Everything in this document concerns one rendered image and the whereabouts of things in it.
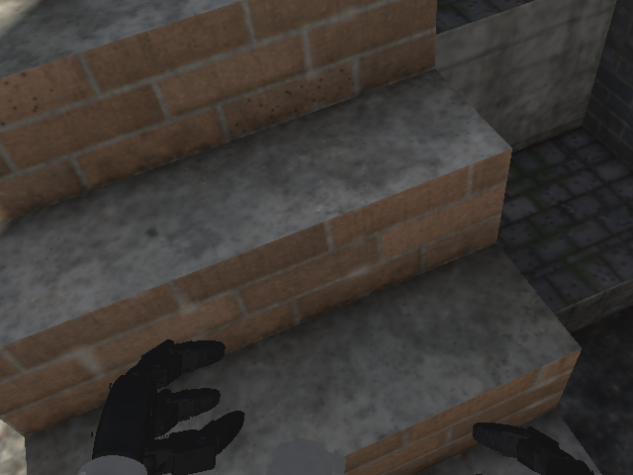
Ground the robot left thigh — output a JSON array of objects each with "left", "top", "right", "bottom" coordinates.
[{"left": 266, "top": 437, "right": 346, "bottom": 475}]

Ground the left robot forearm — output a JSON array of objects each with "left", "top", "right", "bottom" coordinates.
[{"left": 77, "top": 455, "right": 147, "bottom": 475}]

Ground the robot right hand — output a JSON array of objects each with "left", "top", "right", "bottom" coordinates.
[{"left": 472, "top": 423, "right": 594, "bottom": 475}]

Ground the robot left hand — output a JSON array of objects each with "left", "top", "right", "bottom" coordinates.
[{"left": 91, "top": 339, "right": 245, "bottom": 475}]

